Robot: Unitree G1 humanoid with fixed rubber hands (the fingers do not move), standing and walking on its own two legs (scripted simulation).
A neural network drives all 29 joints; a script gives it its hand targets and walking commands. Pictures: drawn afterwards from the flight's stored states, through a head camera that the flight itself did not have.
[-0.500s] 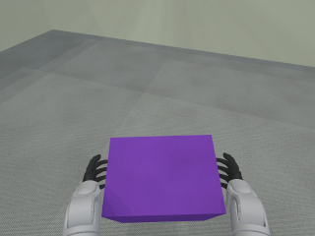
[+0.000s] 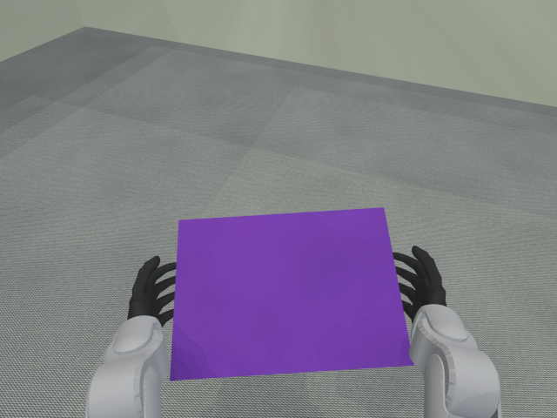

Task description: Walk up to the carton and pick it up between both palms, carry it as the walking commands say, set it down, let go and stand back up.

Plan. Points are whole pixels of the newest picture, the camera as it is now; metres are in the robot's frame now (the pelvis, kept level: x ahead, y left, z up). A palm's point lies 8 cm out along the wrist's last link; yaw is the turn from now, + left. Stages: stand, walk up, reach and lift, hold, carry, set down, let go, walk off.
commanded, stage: carry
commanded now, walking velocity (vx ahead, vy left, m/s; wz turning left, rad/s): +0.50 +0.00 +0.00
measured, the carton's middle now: (286, 299) +0.32 +0.00 -0.01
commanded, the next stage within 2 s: none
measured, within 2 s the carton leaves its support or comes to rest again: neither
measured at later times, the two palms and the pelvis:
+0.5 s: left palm (167, 233) +0.38 +0.18 +0.08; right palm (395, 215) +0.40 -0.17 +0.10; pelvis +0.17 -0.01 +0.02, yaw +1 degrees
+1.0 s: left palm (160, 134) +0.66 +0.25 +0.07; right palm (328, 127) +0.66 -0.10 +0.10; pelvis +0.43 +0.08 +0.01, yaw +0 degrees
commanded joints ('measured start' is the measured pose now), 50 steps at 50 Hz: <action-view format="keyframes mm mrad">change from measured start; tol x32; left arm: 1 -395 -681 -760 -251 -303 193 -200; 50 -508 -882 -845 -380 -352 252 -214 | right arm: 1 -376 693 775 -165 311 192 224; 50 -444 874 831 -290 389 247 288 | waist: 1 -8 109 -294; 31 15 -232 -179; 35 -35 241 -288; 50 3 187 -267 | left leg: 1 185 154 -159 -215 -164 19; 8 110 282 -326 -393 -291 38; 18 -448 78 -11 366 -126 -81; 32 227 -29 208 -79 146 -51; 35 753 410 -462 -143 851 168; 37 637 413 -301 -97 1073 179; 40 262 307 -85 -246 523 23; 50 298 211 116 -175 704 -29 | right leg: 1 13 -60 17 -9 -123 5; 8 -182 16 -67 105 -132 15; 15 501 -291 384 -278 -83 -130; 21 728 -281 249 -196 622 -135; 32 304 -154 -130 9 609 -12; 36 -305 23 48 745 -373 55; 50 80 -20 -71 98 174 -3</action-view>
